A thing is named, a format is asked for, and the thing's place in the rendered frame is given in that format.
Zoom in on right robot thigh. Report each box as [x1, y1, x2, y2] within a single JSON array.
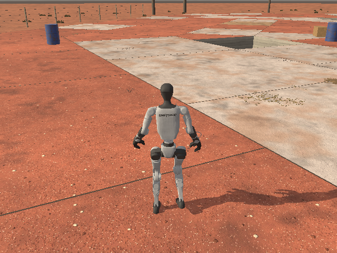
[[173, 146, 186, 175]]

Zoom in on robot left upper arm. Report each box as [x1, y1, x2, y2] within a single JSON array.
[[141, 106, 156, 135]]

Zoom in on right robot hand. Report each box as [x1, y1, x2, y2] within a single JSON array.
[[190, 141, 201, 152]]

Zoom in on robot left forearm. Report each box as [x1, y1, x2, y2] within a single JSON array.
[[135, 127, 145, 142]]

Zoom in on robot right forearm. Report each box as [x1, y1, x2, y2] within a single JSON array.
[[189, 126, 200, 143]]

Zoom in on left robot hand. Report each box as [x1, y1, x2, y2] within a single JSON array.
[[133, 137, 145, 149]]

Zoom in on humanoid robot torso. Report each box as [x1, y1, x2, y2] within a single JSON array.
[[155, 104, 180, 158]]

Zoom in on robot right upper arm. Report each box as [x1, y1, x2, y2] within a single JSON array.
[[179, 106, 194, 134]]

